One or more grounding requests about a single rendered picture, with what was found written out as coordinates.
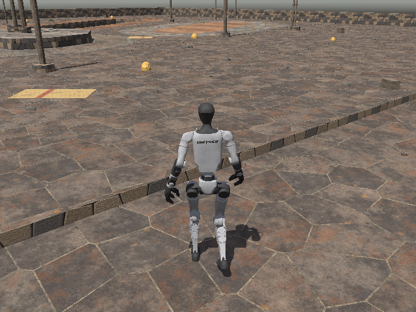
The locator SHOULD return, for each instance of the robot right hand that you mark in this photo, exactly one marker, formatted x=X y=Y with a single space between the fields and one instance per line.
x=234 y=176

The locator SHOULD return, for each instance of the robot right forearm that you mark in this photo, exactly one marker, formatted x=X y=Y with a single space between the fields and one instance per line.
x=238 y=168

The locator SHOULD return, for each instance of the right robot upper arm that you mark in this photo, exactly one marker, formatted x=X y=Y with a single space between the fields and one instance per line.
x=231 y=147

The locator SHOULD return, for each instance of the robot right thigh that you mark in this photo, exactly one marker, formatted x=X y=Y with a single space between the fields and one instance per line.
x=223 y=191

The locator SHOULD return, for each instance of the robot left forearm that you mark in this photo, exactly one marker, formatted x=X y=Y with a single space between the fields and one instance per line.
x=173 y=176

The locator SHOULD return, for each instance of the robot left shin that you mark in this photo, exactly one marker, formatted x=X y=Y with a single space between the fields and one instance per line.
x=194 y=233

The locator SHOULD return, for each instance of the robot left hand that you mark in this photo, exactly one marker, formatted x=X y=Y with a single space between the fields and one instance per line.
x=168 y=194

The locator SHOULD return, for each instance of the left robot upper arm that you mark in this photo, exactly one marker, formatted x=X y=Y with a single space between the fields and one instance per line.
x=183 y=148

